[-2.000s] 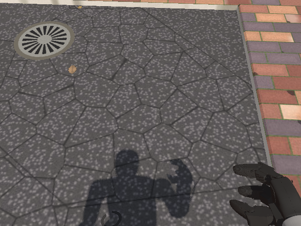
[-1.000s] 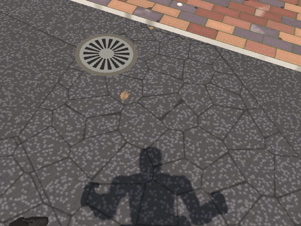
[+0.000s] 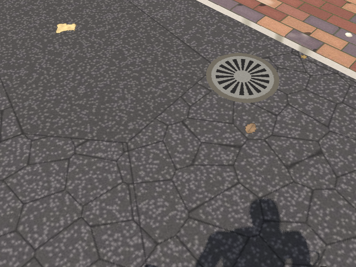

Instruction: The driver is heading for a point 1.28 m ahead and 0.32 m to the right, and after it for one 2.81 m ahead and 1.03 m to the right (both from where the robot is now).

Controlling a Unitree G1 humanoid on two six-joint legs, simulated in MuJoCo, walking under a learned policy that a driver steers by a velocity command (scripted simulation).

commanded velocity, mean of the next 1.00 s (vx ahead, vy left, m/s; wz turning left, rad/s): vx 0.80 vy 0.00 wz -0.46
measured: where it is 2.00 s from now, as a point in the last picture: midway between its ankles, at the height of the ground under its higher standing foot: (293, 84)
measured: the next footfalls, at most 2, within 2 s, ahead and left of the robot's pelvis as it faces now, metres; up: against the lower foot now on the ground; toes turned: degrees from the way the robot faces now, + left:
right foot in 0.24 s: +0.06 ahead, -0.17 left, +0.00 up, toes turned -20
left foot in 0.62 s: +0.54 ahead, -0.19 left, +0.00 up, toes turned -36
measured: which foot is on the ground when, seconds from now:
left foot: down 0.00-0.24, up 0.26-0.60, down 0.62-1.00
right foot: up 0.00-0.22, down 0.24-0.64, up 0.66-1.00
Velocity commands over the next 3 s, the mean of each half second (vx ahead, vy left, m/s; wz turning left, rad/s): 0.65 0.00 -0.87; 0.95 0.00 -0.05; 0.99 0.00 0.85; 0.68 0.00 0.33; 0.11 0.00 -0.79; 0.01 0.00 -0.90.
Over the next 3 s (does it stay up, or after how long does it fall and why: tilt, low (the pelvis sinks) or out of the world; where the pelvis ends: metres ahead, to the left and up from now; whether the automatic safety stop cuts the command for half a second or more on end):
stays up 1.55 -0.55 -0.01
